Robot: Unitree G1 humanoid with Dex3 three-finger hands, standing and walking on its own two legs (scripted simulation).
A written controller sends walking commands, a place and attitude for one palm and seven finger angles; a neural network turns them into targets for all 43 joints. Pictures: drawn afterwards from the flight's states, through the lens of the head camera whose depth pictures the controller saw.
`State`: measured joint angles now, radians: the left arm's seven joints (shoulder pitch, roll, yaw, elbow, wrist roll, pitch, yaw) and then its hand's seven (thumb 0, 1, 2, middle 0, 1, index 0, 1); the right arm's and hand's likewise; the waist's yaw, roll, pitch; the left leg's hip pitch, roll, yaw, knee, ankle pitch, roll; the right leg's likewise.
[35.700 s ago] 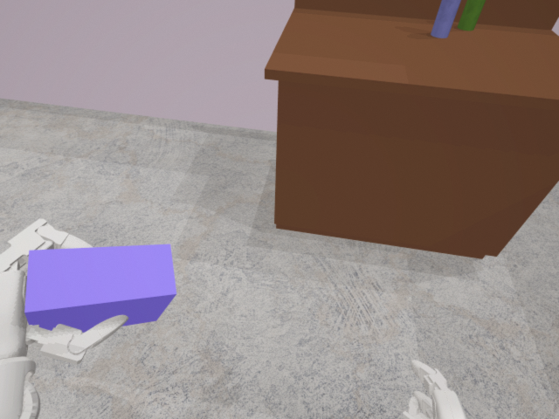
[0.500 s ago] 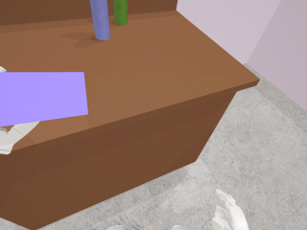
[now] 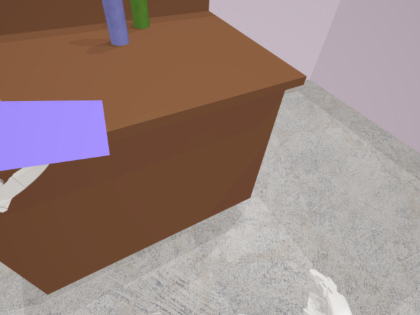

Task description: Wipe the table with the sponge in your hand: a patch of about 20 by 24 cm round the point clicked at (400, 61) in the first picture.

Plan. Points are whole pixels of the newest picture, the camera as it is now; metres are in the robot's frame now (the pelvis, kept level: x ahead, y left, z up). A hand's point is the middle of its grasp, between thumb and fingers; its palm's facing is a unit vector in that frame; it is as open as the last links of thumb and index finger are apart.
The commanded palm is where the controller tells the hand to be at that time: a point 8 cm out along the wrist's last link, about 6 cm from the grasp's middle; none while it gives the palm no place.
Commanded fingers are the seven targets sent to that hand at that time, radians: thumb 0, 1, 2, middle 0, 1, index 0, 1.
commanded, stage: stop stepping back and stand still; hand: left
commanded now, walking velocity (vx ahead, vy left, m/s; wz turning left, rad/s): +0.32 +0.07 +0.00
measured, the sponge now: (51, 133) +0.25 +0.20 +0.28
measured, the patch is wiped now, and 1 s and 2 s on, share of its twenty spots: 1.00 1.00 1.00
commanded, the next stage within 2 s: stand and wait in 1.46 s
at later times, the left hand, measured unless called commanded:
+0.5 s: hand out of the picture +0.10 +0.19 +0.30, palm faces +0.50 -0.82 -0.29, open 10.0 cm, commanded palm +0.05 +0.23 +0.30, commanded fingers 0.00 0.10 1.30 -1.20 -1.60 -1.20 -1.60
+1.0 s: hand out of the picture +0.08 +0.16 +0.29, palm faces +0.49 -0.81 -0.32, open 10.0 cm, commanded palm +0.03 +0.21 +0.30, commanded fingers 0.00 0.10 1.30 -1.20 -1.60 -1.20 -1.60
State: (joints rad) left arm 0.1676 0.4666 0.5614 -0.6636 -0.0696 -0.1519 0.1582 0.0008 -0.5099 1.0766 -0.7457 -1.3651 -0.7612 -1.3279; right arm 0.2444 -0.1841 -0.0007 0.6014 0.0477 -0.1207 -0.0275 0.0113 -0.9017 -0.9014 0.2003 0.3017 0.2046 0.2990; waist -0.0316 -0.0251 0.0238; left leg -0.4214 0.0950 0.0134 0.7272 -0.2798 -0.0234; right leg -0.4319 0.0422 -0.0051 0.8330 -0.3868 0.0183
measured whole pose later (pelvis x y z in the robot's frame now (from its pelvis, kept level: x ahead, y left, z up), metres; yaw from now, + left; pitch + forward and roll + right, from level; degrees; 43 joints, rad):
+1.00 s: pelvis -0.13 -0.07 +0.02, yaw +1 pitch -1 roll +0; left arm 0.30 0.41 0.46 -0.62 -0.06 -0.16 0.13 0.00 -0.51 1.08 -0.75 -1.37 -0.76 -1.33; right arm 0.24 -0.20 0.02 0.65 0.03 -0.07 -0.04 0.01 -0.90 -0.90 0.20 0.30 0.20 0.30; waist -0.02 0.00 -0.05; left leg -0.37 0.04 -0.01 0.79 -0.33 0.03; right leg -0.29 0.03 -0.06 0.55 -0.24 -0.06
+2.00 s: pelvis -0.11 -0.04 +0.03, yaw -1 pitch +0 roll -1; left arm 0.31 0.42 0.46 -0.63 -0.06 -0.18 0.15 0.00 -0.51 1.08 -0.75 -1.37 -0.76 -1.33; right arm 0.17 -0.20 0.02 0.63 0.02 -0.08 -0.05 0.01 -0.90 -0.90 0.20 0.30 0.21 0.30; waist -0.01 0.02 0.01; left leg -0.25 0.04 0.01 0.50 -0.25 -0.01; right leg -0.24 0.02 -0.03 0.43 -0.19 -0.01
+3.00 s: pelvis -0.11 -0.03 +0.03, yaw -1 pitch +0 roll -1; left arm 0.33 0.41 0.45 -0.62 -0.06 -0.17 0.15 0.00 -0.51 1.08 -0.75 -1.37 -0.76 -1.33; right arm 0.17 -0.20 0.01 0.62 0.03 -0.07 -0.04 0.01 -0.90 -0.90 0.20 0.30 0.21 0.30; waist -0.01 0.03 0.01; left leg -0.23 0.04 0.01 0.49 -0.26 -0.01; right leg -0.22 0.02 -0.02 0.42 -0.19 0.00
